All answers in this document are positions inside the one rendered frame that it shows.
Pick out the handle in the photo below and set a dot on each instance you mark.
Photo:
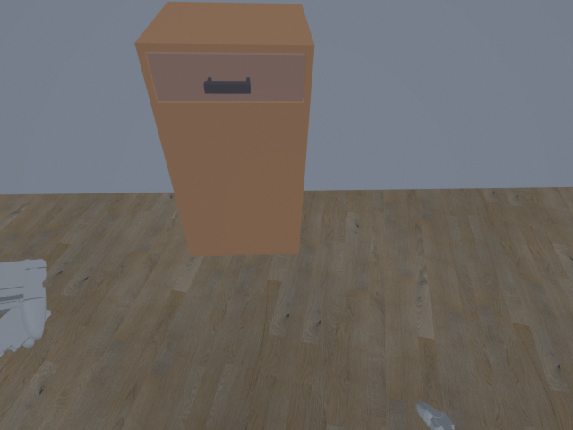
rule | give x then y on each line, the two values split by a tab
227	87

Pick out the right robot hand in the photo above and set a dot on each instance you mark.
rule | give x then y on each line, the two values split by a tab
433	418

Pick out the cabinet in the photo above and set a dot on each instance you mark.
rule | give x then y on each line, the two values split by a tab
237	167

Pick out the left robot hand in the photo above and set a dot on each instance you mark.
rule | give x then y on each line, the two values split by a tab
23	299

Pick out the drawer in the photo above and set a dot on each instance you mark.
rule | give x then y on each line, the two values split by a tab
179	76

